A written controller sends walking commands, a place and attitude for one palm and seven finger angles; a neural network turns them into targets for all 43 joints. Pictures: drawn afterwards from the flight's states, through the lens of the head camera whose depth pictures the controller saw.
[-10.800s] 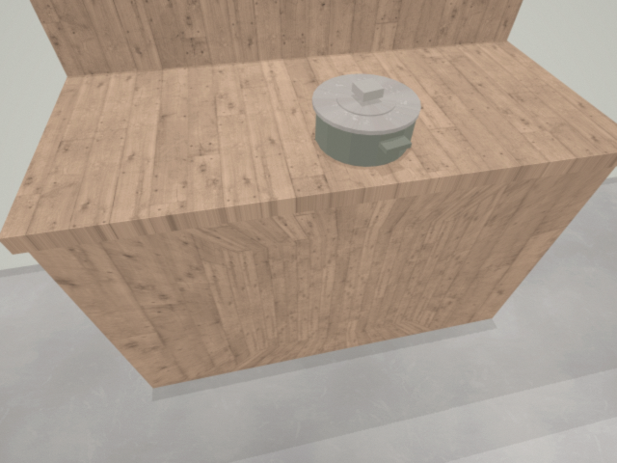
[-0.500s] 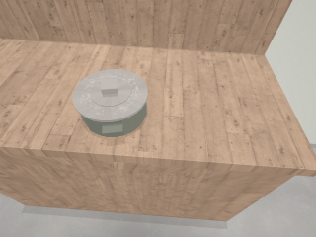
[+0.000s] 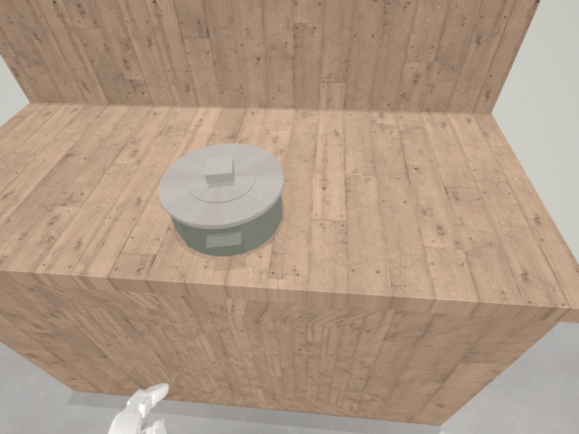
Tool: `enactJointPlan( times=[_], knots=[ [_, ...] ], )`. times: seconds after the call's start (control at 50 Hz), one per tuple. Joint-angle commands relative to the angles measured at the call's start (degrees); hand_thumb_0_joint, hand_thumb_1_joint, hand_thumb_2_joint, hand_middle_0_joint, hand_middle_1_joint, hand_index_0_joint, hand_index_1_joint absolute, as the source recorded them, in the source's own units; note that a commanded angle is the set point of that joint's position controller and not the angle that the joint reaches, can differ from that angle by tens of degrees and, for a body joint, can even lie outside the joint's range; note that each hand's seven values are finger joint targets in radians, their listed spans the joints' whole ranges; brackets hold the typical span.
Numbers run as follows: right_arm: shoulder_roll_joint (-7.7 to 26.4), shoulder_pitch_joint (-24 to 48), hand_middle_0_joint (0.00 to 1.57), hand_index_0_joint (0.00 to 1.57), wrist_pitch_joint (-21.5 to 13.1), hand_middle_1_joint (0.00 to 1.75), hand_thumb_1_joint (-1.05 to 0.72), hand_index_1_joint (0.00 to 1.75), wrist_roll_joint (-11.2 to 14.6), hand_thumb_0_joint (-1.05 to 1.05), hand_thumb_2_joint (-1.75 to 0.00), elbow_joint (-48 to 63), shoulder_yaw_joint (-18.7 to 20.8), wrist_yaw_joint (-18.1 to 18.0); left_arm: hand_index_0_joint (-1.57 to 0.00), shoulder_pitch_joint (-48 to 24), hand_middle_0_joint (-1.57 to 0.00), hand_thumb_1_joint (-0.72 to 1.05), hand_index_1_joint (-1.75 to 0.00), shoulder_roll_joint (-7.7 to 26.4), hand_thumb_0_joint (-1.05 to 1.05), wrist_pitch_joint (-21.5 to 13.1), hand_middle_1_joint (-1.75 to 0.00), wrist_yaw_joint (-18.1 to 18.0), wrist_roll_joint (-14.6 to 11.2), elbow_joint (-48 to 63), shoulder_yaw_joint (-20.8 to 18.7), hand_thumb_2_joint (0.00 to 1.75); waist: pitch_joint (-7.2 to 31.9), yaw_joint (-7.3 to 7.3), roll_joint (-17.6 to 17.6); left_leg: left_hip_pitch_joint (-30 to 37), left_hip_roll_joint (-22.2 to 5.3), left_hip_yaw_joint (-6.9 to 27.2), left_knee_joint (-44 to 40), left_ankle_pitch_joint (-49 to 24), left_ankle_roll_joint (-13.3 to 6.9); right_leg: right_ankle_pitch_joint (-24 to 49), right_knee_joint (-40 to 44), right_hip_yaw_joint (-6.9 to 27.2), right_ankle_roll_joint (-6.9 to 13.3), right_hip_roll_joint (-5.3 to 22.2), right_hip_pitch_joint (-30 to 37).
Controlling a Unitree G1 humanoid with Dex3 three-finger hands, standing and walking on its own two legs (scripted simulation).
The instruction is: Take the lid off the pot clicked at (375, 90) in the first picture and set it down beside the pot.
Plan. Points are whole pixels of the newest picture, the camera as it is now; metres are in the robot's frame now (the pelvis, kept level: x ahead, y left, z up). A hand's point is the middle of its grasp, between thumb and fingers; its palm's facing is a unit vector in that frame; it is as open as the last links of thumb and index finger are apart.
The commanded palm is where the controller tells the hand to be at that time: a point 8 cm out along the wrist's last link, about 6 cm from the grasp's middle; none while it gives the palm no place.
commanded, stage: lift the closed hand beside the body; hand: left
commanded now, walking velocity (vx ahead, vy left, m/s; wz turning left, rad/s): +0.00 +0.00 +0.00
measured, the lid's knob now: (219, 169) +0.48 +0.15 +0.12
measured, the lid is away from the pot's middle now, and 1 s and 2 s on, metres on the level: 0.00 0.00 0.00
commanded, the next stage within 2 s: raise the hand higher, near the body in 0.44 s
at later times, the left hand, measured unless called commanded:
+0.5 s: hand out of the picture +0.10 +0.22 +0.04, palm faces +0.27 -0.89 -0.36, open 3.1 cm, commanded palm +0.04 +0.26 +0.08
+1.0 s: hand (64, 414) +0.12 +0.23 +0.11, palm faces +0.29 -0.85 -0.43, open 3.1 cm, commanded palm +0.07 +0.27 +0.14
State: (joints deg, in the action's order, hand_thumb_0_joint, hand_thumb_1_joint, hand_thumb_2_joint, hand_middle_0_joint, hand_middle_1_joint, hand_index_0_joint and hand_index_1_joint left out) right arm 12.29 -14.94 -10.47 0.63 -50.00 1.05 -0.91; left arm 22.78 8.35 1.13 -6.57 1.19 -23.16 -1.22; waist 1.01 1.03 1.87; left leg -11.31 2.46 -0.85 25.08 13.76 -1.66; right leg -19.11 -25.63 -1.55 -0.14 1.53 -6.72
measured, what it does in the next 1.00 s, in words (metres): stands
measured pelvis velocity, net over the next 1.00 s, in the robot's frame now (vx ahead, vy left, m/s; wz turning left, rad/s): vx -0.03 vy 0.00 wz -0.01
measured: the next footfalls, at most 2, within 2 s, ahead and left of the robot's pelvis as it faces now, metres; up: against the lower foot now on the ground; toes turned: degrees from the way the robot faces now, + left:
none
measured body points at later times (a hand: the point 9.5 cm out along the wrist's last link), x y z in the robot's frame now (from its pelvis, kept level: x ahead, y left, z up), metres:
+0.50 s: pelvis -0.04 -0.01 +0.00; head -0.06 -0.02 +0.45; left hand +0.08 +0.26 +0.06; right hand +0.16 -0.22 -0.07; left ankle -0.01 +0.10 -0.74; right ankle -0.06 -0.12 -0.74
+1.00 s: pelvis -0.03 +0.00 +0.00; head -0.05 -0.01 +0.45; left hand +0.10 +0.27 +0.14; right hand +0.18 -0.21 -0.06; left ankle -0.01 +0.10 -0.74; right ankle -0.06 -0.12 -0.74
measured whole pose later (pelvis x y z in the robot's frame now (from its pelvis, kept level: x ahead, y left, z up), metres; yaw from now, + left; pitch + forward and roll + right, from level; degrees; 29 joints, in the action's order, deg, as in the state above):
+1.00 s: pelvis -0.03 +0.00 +0.00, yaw +0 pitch -5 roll +0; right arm 11.8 -9.9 -10.3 0.2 -34.1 -0.2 -3.8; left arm 39.6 17.6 -6.6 -4.1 -0.6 25.8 -11.7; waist -1.1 4.3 3.0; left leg -8.7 1.0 -0.9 25.9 12.6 -1.7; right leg -16.0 -23.7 -1.4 0.0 0.0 -3.1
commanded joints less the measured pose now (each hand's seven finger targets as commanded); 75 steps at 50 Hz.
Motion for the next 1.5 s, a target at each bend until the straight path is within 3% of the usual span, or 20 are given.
enactJointPlan(
  times=[0.0,0.02,0.1,0.18,0.2,0.3,0.38,0.58,0.6,0.68,0.72,0.88,1.0,1.08,1.14,1.4,1.42,1.44,1.46,1.48],
  knots=[
    [6.7,8.7,0.2,0.2,-1.6,0.3,-0.9,0.3,-0.1,0.0,-0.9,17.7,2.2,0.4,-0.64,13.9,-0.64,0.9,-0.78,6.8,0.0,-2.7,-0.78,1.5,-0.8,16.3,-4.0,0.9,2.8,2.41,-6.4,4.5,-3.3,0.3,-1.6,-20.8,0.8,21.9,3.3,-2.6,0.6,-0.1,-2.2],
    [6.2,9.6,0.2,0.2,-1.3,0.3,-0.9,0.3,0.0,0.0,-0.9,20.0,1.8,0.2,-0.68,11.5,-0.68,0.9,-0.83,8.1,0.0,-3.7,-0.83,1.8,-1.4,22.7,-4.5,0.9,2.0,2.2,-4.5,4.8,-3.2,0.1,-2.2,-18.5,0.9,19.7,3.8,-2.2,0.6,-0.1,-2.6],
    [5.7,10.6,0.2,0.2,1.3,0.3,-0.9,0.3,0.2,0.0,-0.9,23.6,1.4,-1.4,-0.86,9.5,-0.86,0.9,-1.02,8.5,0.0,-5.3,-1.02,2.9,-2.1,23.9,-5.8,0.9,-5.4,0.19,-6.3,0.8,-2.4,-1.0,-2.4,-6.4,0.5,10.5,6.9,-1.6,0.1,-0.8,-8.7],
    [5.4,10.9,0.2,0.2,1.2,0.3,-0.9,0.3,0.0,0.0,-0.9,26.3,0.8,-2.9,-1.04,4.3,-1.04,0.9,-1.21,13.4,0.0,-8.3,-1.21,2.8,-3.0,36.2,-9.3,0.9,-1.9,0.21,0.6,4.8,-1.8,-1.5,-1.9,-1.2,0.0,3.2,10.1,0.1,0.2,-0.6,-9.4],
    [5.0,10.8,0.2,0.2,0.9,0.3,-0.9,0.3,-0.2,0.0,-0.9,26.8,0.4,-3.2,-1.08,3.3,-1.08,0.9,-1.26,12.2,0.0,-8.6,-1.26,2.8,-3.1,38.9,-8.0,0.9,-0.8,0.02,2.1,5.5,-1.6,-1.4,-2.2,-1.4,-0.1,3.3,10.1,0.2,0.4,-0.7,-8.6],
    [5.0,11.2,0.2,0.2,0.4,0.3,-0.9,0.3,-0.5,0.0,-0.9,27.0,0.0,-3.7,-1.3,7.0,-1.3,0.9,-1.5,11.4,0.0,-8.5,-1.5,2.8,-3.1,41.3,-7.8,0.9,-2.0,0.25,-0.2,5.9,-1.8,-0.9,-2.2,-2.2,-0.3,4.0,10.5,-0.1,0.3,-0.9,-8.1],
    [5.2,11.7,0.2,0.2,-0.5,0.3,-0.9,0.3,-0.6,0.0,-0.9,26.3,0.1,-3.9,-1.3,11.3,-1.3,0.9,-1.5,15.7,0.0,-8.8,-1.5,2.2,-3.0,46.1,-12.8,0.9,-0.8,1.9,1.7,6.9,-2.1,-0.1,-2.7,-3.3,-0.2,4.0,10.5,-0.1,0.7,-0.9,-6.2],
    [4.6,13.5,0.2,0.2,-2.5,0.3,-0.9,0.3,-0.3,0.0,-0.9,24.7,0.7,-3.5,-1.3,19.7,-1.3,0.9,-1.5,15.5,0.0,-9.7,-1.5,2.1,-2.3,50.9,-14.8,0.9,-1.9,3.07,-2.1,6.8,-3.1,0.6,-3.3,-6.1,-0.3,6.3,9.0,-1.0,0.5,-1.4,-5.1],
    [4.6,13.3,0.2,0.2,-2.8,0.3,-0.9,0.3,-0.3,0.0,-0.9,25.1,0.4,-3.4,-1.3,18.6,-1.3,0.9,-1.5,14.3,0.0,-10.1,-1.5,2.4,-2.3,52.9,-13.1,0.9,-1.9,2.66,-1.5,6.7,-3.0,0.7,-3.4,-6.1,-0.4,6.4,8.8,-1.1,0.5,-1.2,-5.1],
    [4.9,12.8,0.2,0.2,-3.5,0.3,-0.9,0.3,-0.3,0.0,-0.9,24.4,0.6,-3.7,-1.3,16.6,-1.3,0.9,-1.5,18.6,0.0,-10.6,-1.5,1.2,-2.0,55.4,-17.4,0.9,-1.6,3.1,-1.1,7.1,-3.2,1.0,-3.5,-5.5,-0.2,5.6,8.9,-0.8,0.6,-1.4,-5.3],
    [4.5,12.6,0.2,0.2,-3.8,0.3,-0.9,0.3,-0.3,0.0,-0.9,24.7,0.3,-3.7,-1.3,17.7,-1.3,0.9,-1.5,15.8,0.0,-10.9,-1.5,1.5,-2.1,56.1,-14.8,0.9,-1.1,2.97,-1.0,7.4,-3.2,1.2,-3.7,-5.8,-0.3,6.0,8.1,-1.1,0.6,-1.1,-4.9],
    [4.7,12.2,0.2,0.2,-3.7,0.3,-0.9,0.3,-0.2,0.0,-0.9,24.8,0.4,-3.3,-1.3,17.1,-1.3,0.9,-1.5,17.9,0.0,-11.2,-1.5,1.1,-2.2,60.5,-17.7,0.9,0.0,3.38,2.6,8.0,-3.4,1.2,-3.0,-9.1,0.2,10.0,7.0,-0.9,0.9,-1.5,-3.9],
    [4.4,12.3,0.2,0.2,-2.8,0.3,-0.9,0.3,-0.2,0.0,-0.9,25.8,-0.2,-3.1,-1.3,13.3,-1.3,0.9,-1.5,16.7,0.0,-11.3,-1.5,1.3,-2.6,63.5,-16.5,0.9,-1.3,2.68,2.4,7.9,-3.7,1.3,-2.9,-9.8,0.2,11.1,7.0,-0.9,1.0,-1.3,-4.3],
    [4.6,12.4,0.2,0.2,-2.2,0.3,-0.9,0.3,-0.2,0.0,-0.9,25.2,0.1,-3.2,-1.3,14.1,-1.3,0.9,-1.5,19.0,0.0,-11.1,-1.5,0.8,-3.0,62.2,-20.2,0.9,-0.2,3.35,0.5,8.3,-3.7,1.3,-2.5,-10.4,0.2,12.0,7.0,-0.8,1.0,-1.6,-3.8],
    [4.5,12.2,0.2,0.2,-1.9,0.3,-0.9,0.3,-0.3,0.0,-0.9,25.4,-0.3,-3.0,-1.3,11.9,-1.3,0.9,-1.5,17.0,0.0,-11.3,-1.5,1.2,-3.2,63.4,-18.0,0.9,0.0,2.82,1.9,8.8,-3.7,1.2,-2.5,-11.6,0.1,13.1,6.9,-0.8,0.9,-1.2,-3.7],
    [4.7,12.7,0.2,0.2,-1.7,0.3,-0.9,0.3,-0.3,0.0,-0.9,24.4,-0.4,-2.9,-1.3,6.0,-1.3,0.9,-1.5,19.6,0.0,-12.9,-1.5,0.5,-4.1,65.1,-22.2,0.9,1.3,3.1,0.9,9.3,-3.7,1.1,-2.3,-11.7,0.2,13.6,7.0,-0.7,1.0,-0.8,-2.8],
    [9.4,14.0,0.2,0.2,2.4,0.3,-0.9,0.3,-1.8,0.0,-0.9,26.1,-1.0,-1.9,-1.29,3.7,-1.29,0.87,-1.46,32.5,0.0,-6.8,-1.46,-1.4,20.2,67.4,-19.5,0.92,1.0,3.62,4.9,1.5,-2.7,-0.3,-0.7,-13.2,0.3,13.9,2.8,-0.1,0.6,-1.7,-6.5],
    [7.3,14.8,0.2,0.2,4.6,0.3,-0.9,0.3,-1.5,0.0,-0.9,29.0,-0.6,-1.2,-1.28,2.3,-1.28,0.83,-1.43,27.4,0.0,-3.8,-1.43,-2.3,20.2,71.6,-18.9,0.94,1.7,3.96,7.8,0.5,-2.9,-0.7,-0.9,-14.3,0.8,13.1,1.6,-2.3,1.4,-1.2,-5.9],
    [7.6,14.4,0.2,0.2,6.3,0.3,-0.9,0.3,-1.4,0.0,-0.9,28.6,-0.2,-0.6,-1.27,4.5,-1.27,0.8,-1.39,29.6,0.0,-1.3,-1.39,-2.8,26.1,69.0,-18.9,0.96,2.0,4.69,7.9,0.6,-3.2,-0.9,-0.4,-13.5,0.9,11.3,1.2,-1.4,1.8,-1.6,-6.7],
    [7.7,16.1,0.2,0.2,8.0,0.3,-0.9,0.3,-0.7,0.0,-0.9,29.6,-0.1,-0.1,-1.26,8.0,-1.26,0.77,-1.36,31.5,0.0,1.2,-1.36,-2.7,29.2,69.1,-20.3,0.98,3.3,5.54,7.7,0.3,-3.4,-0.9,0.1,-14.1,1.0,12.4,1.1,-0.5,2.2,-2.2,-5.7]
  ],
)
